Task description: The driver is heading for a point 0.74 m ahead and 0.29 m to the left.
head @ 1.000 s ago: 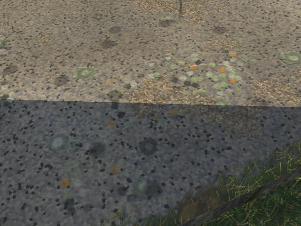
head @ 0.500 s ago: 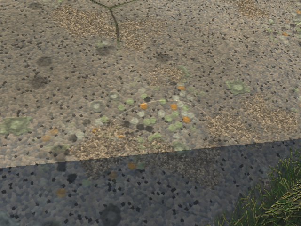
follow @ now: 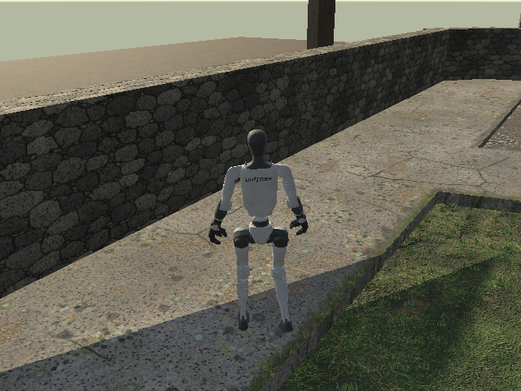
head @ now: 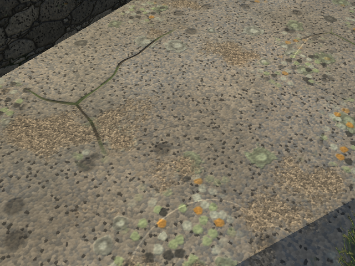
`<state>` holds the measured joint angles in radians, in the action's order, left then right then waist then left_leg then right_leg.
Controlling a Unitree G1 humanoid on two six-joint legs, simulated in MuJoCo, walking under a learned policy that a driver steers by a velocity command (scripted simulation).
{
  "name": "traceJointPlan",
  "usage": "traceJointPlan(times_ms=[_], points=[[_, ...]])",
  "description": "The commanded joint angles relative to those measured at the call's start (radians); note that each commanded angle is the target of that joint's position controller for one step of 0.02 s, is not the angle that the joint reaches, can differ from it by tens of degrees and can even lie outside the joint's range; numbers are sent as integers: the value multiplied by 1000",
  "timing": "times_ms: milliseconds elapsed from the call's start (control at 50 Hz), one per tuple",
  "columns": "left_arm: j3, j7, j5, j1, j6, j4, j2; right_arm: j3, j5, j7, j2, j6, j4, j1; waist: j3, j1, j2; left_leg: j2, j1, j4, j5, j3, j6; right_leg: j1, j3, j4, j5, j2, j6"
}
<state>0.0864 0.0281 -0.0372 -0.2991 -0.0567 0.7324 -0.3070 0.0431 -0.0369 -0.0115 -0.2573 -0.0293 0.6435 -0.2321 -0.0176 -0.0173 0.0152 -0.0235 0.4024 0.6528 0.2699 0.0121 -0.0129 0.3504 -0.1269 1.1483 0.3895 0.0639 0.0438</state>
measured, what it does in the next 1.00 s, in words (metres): walks ahead, turning left: right foot, then left foot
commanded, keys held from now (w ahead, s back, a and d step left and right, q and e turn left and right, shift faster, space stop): w+q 1.00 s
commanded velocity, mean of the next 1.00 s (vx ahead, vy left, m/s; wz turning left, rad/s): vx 0.50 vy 0.00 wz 0.45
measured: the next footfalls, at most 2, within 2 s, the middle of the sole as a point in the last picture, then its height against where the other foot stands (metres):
right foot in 0.38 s outside the picture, level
left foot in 0.90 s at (102, 252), level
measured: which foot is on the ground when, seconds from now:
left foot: down 0.00-0.38, up 0.40-0.88, down 0.90-1.00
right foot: up 0.00-0.36, down 0.38-0.92, up 0.94-1.00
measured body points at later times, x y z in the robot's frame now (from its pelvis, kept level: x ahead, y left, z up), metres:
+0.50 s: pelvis +0.26 +0.04 +0.01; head +0.28 +0.03 +0.46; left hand +0.39 +0.31 -0.08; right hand +0.35 -0.22 -0.13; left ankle +0.13 +0.12 -0.64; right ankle +0.33 -0.03 -0.72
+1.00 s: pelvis +0.49 +0.19 +0.00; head +0.52 +0.22 +0.44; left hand +0.39 +0.45 -0.13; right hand +0.78 +0.06 -0.10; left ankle +0.52 +0.27 -0.72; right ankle +0.42 -0.01 -0.62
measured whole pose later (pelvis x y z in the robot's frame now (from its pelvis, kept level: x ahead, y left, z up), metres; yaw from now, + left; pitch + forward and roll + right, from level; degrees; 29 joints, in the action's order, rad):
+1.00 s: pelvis +0.49 +0.19 +0.00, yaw +31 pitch +2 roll +0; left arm 0.04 0.00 -0.02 -0.34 -0.05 0.77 -0.26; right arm 0.06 -0.03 -0.03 -0.28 -0.01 0.65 -0.14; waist 0.06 -0.04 0.00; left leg 0.09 0.44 0.61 0.21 0.05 -0.11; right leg 0.30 0.05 1.22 0.40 -0.08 -0.02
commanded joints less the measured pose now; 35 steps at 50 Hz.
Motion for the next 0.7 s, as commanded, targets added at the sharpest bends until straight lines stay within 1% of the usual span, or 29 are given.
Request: traceJointPlan(times_ms=[20, 40, 60, 80, 120, 180, 240, 280, 300, 320, 340, 360, 380, 400, 420, 440, 460, 480, 500, 520, 540, 580, 640, 700], points=[[-10, 7, -20, 38, -12, -98, -18, 24, 17, -7, -73, -36, -32, -16, 11, -16, -78, -199, -247, -414, -22, -426, -155, 339, 59, 70, -99, -91, -10], [-14, 14, -22, 34, -5, -98, -21, 24, 17, -5, -80, -49, -15, -42, -13, -14, -114, -185, -245, -403, -163, -378, -164, 306, 80, 31, -97, -96, -23], [-20, 17, -21, 53, -1, -101, -15, 24, 22, -4, -83, -58, 11, -87, -22, -3, -121, -170, -257, -398, -299, -351, -177, 299, 97, 11, -93, -91, -31], [-26, 17, -21, 78, 2, -108, -6, 25, 29, 0, -88, -64, 34, -134, -23, 6, -120, -162, -281, -396, -387, -325, -188, 312, 108, -26, -89, -89, -39], [-42, 17, -14, 135, 4, -122, 12, 31, 34, 8, -104, -62, 64, -201, -15, 20, -106, -150, -313, -408, -441, -292, -198, 337, 126, -127, -124, -87, -53], [-67, 25, -4, 246, 1, -148, 41, 31, 35, 14, -103, -46, 89, -252, 16, 55, -121, -123, -307, -424, -413, -258, -189, 307, 147, -328, -215, -73, -59], [-75, 24, 5, 336, -5, -167, 44, 35, 35, 15, -115, -34, 112, -300, 34, 89, -120, -128, -325, -393, -487, -269, -187, 266, 158, -456, -273, -49, -55], [-75, 16, 9, 368, -13, -180, 35, 38, 33, 18, -123, -26, 126, -321, 38, 99, -108, -141, -348, -359, -544, -295, -184, 238, 158, -500, -282, -38, -42], [-74, 11, 11, 365, -17, -183, 32, 40, 33, 20, -128, -24, 129, -315, 38, 93, -106, -143, -349, -337, -573, -305, -178, 205, 155, -527, -273, -31, -32], [-71, 5, 13, 335, -21, -176, 28, 42, 32, 21, -135, -22, 127, -297, 32, 74, -104, -136, -335, -305, -618, -306, -166, 136, 155, -564, -251, -17, -20], [-64, -4, 11, 273, -24, -159, 16, 44, 33, 20, -145, -22, 124, -276, 9, 46, -102, -121, -318, -244, -704, -303, -151, 31, 161, -605, -228, 7, -6], [-53, -16, 6, 170, -30, -128, -2, 46, 40, 16, -150, -25, 122, -255, -42, -3, -76, -85, -288, -124, -745, -276, -131, -126, 163, -674, -256, 15, 15], [-36, -31, -8, 46, -41, -109, -48, 45, 50, 10, -141, -33, 106, -234, -124, -62, -47, -41, -174, 48, -626, -251, -104, -345, 69, -689, -249, -86, 56], [-16, -51, -25, -115, -39, -112, -131, 29, 49, 8, -74, -40, 58, -217, -270, -120, 76, 20, -32, 308, -214, -173, -88, -553, -200, -718, -85, -356, 109], [-6, -52, -27, -79, -22, -105, -171, 28, 56, 13, -56, -28, 32, -306, -273, -40, 219, 130, 233, 522, 302, -84, -75, -614, -605, -837, 19, -532, 218], [-16, -48, -3, -41, -13, -110, -82, 39, 19, 17, -113, -10, 53, -264, -150, -32, 79, 56, 302, 602, 224, -99, -77, -496, -592, -859, 124, -498, 229], [-33, -43, 8, 8, -17, -111, -10, 39, 8, 5, -102, -5, 45, -186, -42, -22, 17, 31, 300, 590, 139, -107, -74, -380, -438, -882, 94, -439, 206], [-39, -37, 9, 30, -24, -100, 14, 37, 7, -4, -82, 0, 42, -153, 19, 0, 12, 6, 280, 561, 97, -104, -63, -291, -309, -918, -27, -389, 180], [-40, -37, 9, 34, -33, -93, 20, 39, 0, -12, -78, 11, 42, -145, 38, 17, 45, -14, 254, 536, 81, -99, -51, -237, -215, -939, -108, -353, 155], [-40, -37, 13, 32, -42, -80, 22, 38, -5, -21, -73, 23, 45, -149, 43, 33, 68, -26, 228, 523, 71, -94, -39, -199, -141, -957, -193, -327, 139], [-38, -35, 17, 19, -52, -70, 15, 37, -7, -27, -67, 31, 40, -140, 35, 38, 75, -26, 221, 522, 51, -87, -31, -188, -94, -967, -271, -322, 138], [-31, -30, 20, -5, -64, -48, -6, 36, -7, -38, -62, 36, 17, -83, 35, 41, 61, -35, 263, 509, -5, -89, -16, -197, -21, -991, -361, -327, 143], [-24, -28, 15, -36, -63, -18, -33, 31, -5, -46, -59, 39, -11, 16, 53, 29, 51, -43, 336, 443, -107, -80, 1, -227, 88, -1006, -437, -313, 135], [-19, -23, 12, -50, -56, 1, -50, 20, 1, -56, -49, 36, -36, 113, 67, 8, 58, -42, 312, 282, -222, -34, -3, -241, 198, -994, -475, -279, 105]])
